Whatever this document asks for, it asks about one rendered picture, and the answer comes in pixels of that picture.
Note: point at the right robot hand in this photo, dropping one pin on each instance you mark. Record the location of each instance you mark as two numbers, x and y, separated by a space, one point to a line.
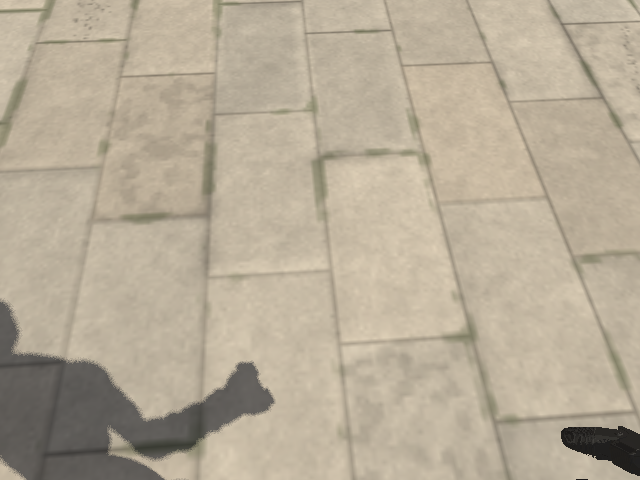
621 446

